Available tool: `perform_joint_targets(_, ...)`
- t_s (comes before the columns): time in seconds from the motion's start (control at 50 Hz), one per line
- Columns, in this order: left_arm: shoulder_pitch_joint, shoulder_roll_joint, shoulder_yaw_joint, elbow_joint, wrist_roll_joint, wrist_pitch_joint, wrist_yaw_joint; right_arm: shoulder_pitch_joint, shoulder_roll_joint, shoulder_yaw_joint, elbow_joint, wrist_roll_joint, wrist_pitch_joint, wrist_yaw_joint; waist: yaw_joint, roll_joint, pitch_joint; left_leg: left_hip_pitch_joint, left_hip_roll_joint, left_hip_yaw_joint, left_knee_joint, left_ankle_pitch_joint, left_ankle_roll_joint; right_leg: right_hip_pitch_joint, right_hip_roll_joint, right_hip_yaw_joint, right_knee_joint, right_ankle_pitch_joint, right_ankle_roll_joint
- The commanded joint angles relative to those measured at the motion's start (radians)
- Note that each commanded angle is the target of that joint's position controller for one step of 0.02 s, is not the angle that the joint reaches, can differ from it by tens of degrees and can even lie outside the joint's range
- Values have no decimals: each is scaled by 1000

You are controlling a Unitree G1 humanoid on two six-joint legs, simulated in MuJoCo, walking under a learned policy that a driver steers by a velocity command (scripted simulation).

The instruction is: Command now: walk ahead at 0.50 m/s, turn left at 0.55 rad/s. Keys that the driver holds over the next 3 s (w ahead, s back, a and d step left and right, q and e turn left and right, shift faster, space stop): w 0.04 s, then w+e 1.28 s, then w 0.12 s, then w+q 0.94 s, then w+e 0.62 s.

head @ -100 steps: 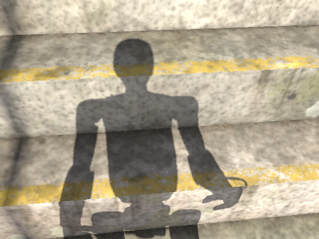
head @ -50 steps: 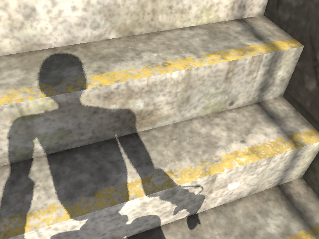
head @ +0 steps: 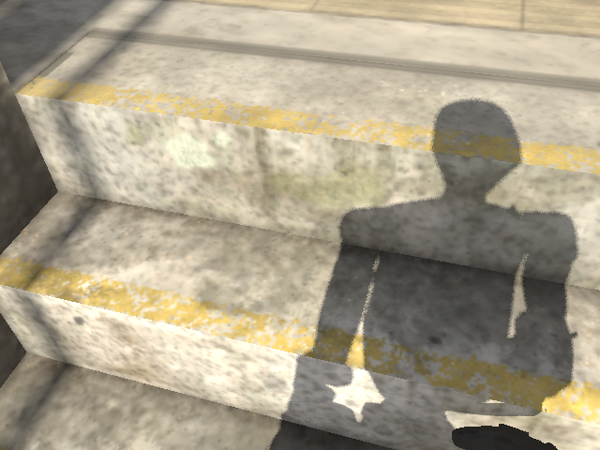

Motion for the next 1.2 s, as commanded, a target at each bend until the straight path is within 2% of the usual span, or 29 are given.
perform_joint_targets(0.02, -315, -3, 22, -391, 25, -23, 78, 133, -175, -91, 107, -22, -63, -63, -18, 116, 31, 360, 253, -907, -873, -298, 165, -557, 174, 202, 1125, -140, -26)
perform_joint_targets(0.06, -290, -161, -37, -471, 29, -15, 104, 170, -59, -66, 226, -30, -115, -57, 93, 80, 216, 247, 222, -666, -840, -76, 66, -774, 138, 229, 1211, -242, -66)
perform_joint_targets(0.08, -186, -39, -27, -338, -30, 54, 18, 260, 31, -21, 209, -75, -112, 42, -1, 1, 157, 306, 232, -577, -824, 196, 84, -857, 182, 417, 1039, -139, -158)
perform_joint_targets(0.14, -241, 39, -8, -365, 17, 57, -40, 180, -87, -57, 190, -49, -122, 51, 102, 139, 89, 322, 258, -410, -935, 401, 123, -926, 193, 250, 1311, -447, -160)
perform_joint_targets(0.16, -305, 26, -22, -361, 9, 56, -33, 304, -85, -51, 232, -75, -113, 42, 58, 133, 64, 463, 299, -447, -930, 419, 115, -1094, 207, 265, 1486, -511, -173)
perform_joint_targets(0.18, -524, -200, -62, -509, -11, 19, 91, 403, -56, -58, 339, -9, -170, -13, 45, 90, 288, 429, 309, -372, -1003, 278, 46, -1134, 215, 257, 1440, -533, -92)
perform_joint_targets(0.2, -624, -185, -84, -567, -18, 4, 132, 421, -67, -48, 370, 18, -200, -25, 46, 34, 341, 363, 275, -292, -1097, 197, -5, -1097, 177, 179, 1179, -561, -77)
perform_joint_targets(0.22, -613, 76, -53, -567, -6, 69, 50, 403, -49, -18, 289, -128, -145, 39, 57, -88, -108, 452, 239, -290, -968, 380, 0, -915, 115, 168, 868, -327, -173)
perform_joint_targets(0.26, -668, 164, -39, -621, -31, 151, -19, 268, -301, -89, 231, -62, -106, 137, 165, 213, -19, 68, 242, -188, -1272, 1083, 114, -367, 208, 84, 596, -451, -77)
perform_joint_targets(0.3, -354, 151, -42, -528, -21, 173, -49, 202, -425, -128, 173, -11, -162, 137, 270, 180, -175, 611, 436, -167, -1068, 2247, 183, -368, 274, -35, 393, -433, 1)
perform_joint_targets(0.32, -363, 179, -22, -495, -17, 177, -27, 355, -314, -99, 214, -25, -177, 123, 162, 115, -233, 818, 430, -166, -905, 2375, 177, -415, 313, -34, 170, -495, -28)
perform_joint_targets(0.34, -399, 194, -23, -469, -63, 184, -6, 604, -246, -72, 290, -139, -156, 152, 33, 104, -337, 761, 447, -217, -790, 2477, 214, -266, 332, 72, 83, -470, -84)
perform_joint_targets(0.38, -47, 170, -9, -344, 7, 224, 10, 497, -248, -102, 308, -131, -67, 166, 222, 31, -360, 568, 334, -249, -442, 1597, 147, 19, 266, 400, -360, -262, -124)
perform_joint_targets(0.4, 55, 218, 7, -299, 24, 208, 12, 546, -168, -93, 317, -81, -42, 186, 182, -223, -309, 284, 144, -283, 52, 838, 48, 8, 96, 854, -526, -392, -304)
perform_joint_targets(0.42, 94, 159, -7, -200, 19, 177, -1, 450, -130, -80, 265, -31, -39, 142, 186, -269, -174, -95, 33, -531, 383, 742, 79, 68, 69, 906, -543, -841, -222)
perform_joint_targets(0.5, -140, -25, -46, -63, 23, 59, 1, 226, -86, -15, 133, -54, -89, 38, 5, 5, 5, -417, 84, -415, 635, 507, 56, -21, 126, 632, -491, -745, -99)
perform_joint_targets(0.56, -94, 78, -20, -38, 50, 36, 4, 153, -59, 19, 68, -26, -97, 30, 3, 40, 75, -455, 125, -236, 644, 508, -17, -165, 144, 559, -607, -698, -46)
perform_joint_targets(0.66, 72, 103, -9, -2, 63, -1, 14, 128, -46, 29, 34, -35, -79, 42, 43, -167, 166, -658, 97, -232, 1001, 412, -42, -77, 56, 788, -677, -872, -152)
perform_joint_targets(0.72, 113, 58, -29, 20, 73, -11, 17, 59, -42, 42, -5, -31, -101, 32, 44, -87, 223, -825, 144, -246, 1002, 423, -23, 60, 31, 806, -662, -819, -159)
perform_joint_targets(0.84, 196, 31, -49, 47, -4, -17, -13, -333, 9, 36, -174, -54, -51, 25, 117, -149, 218, -541, 178, -17, 544, 127, -96, -180, -10, 848, -892, -762, -239)
perform_joint_targets(0.88, 63, 50, -29, 7, -13, -19, -32, -276, 23, 40, -192, -58, -30, 43, 34, -180, 223, -249, 203, 7, 334, 73, -57, -235, -53, 706, -968, -517, -194)
perform_joint_targets(0.94, 46, 237, 45, -13, -13, -45, -40, -128, -88, -9, -168, -29, -37, 63, -92, -253, -60, 127, 40, 31, 79, 43, -88, 85, -96, 565, -785, 1117, -213)
perform_joint_targets(0.96, 26, 217, 63, -7, 35, -43, -58, 44, -147, -33, -112, -18, -49, 65, -132, -159, -181, 309, 50, -121, -141, 121, -34, 160, -28, 506, -540, 1311, -182)
perform_joint_targets(0.98, 90, 72, 40, -10, 97, -34, -83, 282, -142, -30, -34, -22, -52, 53, -151, 123, -429, 760, 247, -605, -435, 51, 160, -150, 104, 513, -210, 972, -162)
perform_joint_targets(1.0, -23, 9, 41, -4, 100, -1, -105, 406, -230, -50, 10, -60, -31, 30, -229, 408, -273, 835, 454, -1163, -854, -469, 256, -600, 282, 512, 204, 0, -96)
perform_joint_targets(1.02, -155, 83, 74, 8, 36, 13, -102, 393, -250, -46, 34, -48, -51, 30, -239, 401, -25, 560, 461, -1291, -938, -847, 177, -772, 250, 520, 762, 36, -87)
perform_joint_targets(1.04, -166, 82, 76, 9, -5, 13, -85, 301, -221, -44, 70, -26, -78, 36, -135, 308, 118, 366, 473, -1161, -891, -754, 151, -811, 200, 440, 938, 67, -89)
perform_joint_targets(1.1, -260, 5, 40, -54, 11, 37, -39, 177, 85, 21, 218, -1, -114, 26, 13, -32, 89, 335, 416, -610, -768, -210, 28, -800, 166, 404, 1002, 17, -187)
perform_joint_targets(1.2, -409, -35, -2, -145, 0, 45, -49, 228, 43, 0, 265, -71, -154, 26, 26, 10, 130, 449, 353, -193, -971, 100, -15, -963, 134, 269, 922, -96, -225)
